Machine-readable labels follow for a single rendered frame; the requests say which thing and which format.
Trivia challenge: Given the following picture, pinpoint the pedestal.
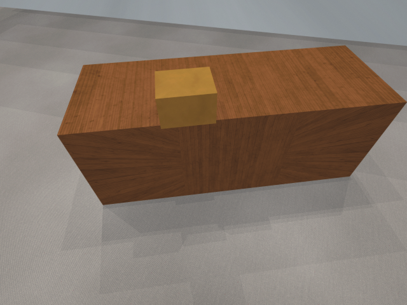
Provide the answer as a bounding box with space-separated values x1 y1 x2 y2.
57 45 407 205

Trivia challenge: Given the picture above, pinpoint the carton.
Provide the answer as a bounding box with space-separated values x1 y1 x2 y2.
155 67 217 129

